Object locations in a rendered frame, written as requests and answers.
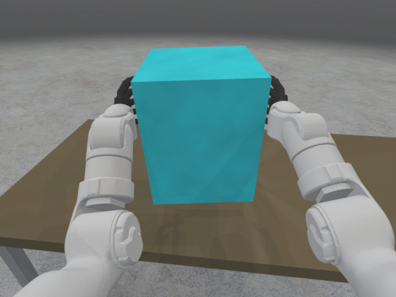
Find left robot upper arm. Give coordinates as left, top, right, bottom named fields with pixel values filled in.
left=13, top=210, right=143, bottom=297

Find right robot forearm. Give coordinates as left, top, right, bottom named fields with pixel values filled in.
left=267, top=101, right=395, bottom=247

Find right robot upper arm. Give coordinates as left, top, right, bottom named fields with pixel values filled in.
left=306, top=195, right=396, bottom=297

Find carton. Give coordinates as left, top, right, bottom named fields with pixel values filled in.
left=131, top=46, right=272, bottom=204

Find table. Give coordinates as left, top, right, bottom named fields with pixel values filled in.
left=0, top=119, right=396, bottom=288

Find left robot forearm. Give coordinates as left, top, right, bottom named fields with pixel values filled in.
left=64, top=104, right=137, bottom=257

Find left robot hand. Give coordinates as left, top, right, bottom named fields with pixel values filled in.
left=114, top=76, right=138, bottom=124

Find right robot hand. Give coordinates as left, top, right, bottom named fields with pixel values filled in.
left=265, top=75, right=288, bottom=124

